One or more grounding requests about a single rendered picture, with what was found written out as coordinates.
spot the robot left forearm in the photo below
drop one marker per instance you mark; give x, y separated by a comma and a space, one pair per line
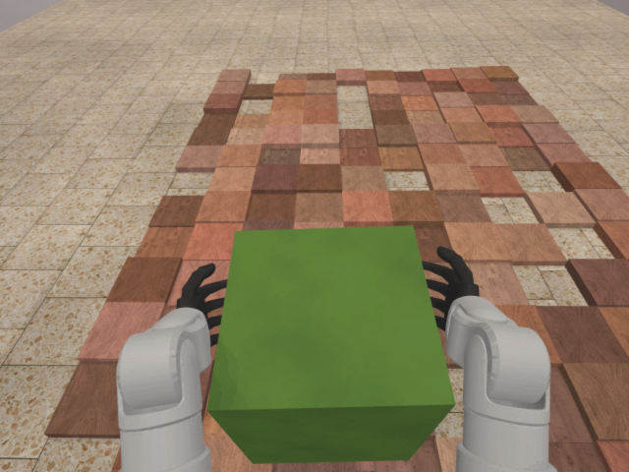
159, 395

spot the robot left hand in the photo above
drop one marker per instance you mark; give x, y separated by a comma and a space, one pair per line
193, 296

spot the robot right hand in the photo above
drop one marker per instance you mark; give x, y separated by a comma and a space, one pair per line
460, 282

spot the robot right forearm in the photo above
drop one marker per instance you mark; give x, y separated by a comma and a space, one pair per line
506, 389

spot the carton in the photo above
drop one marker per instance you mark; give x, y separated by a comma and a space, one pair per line
328, 348

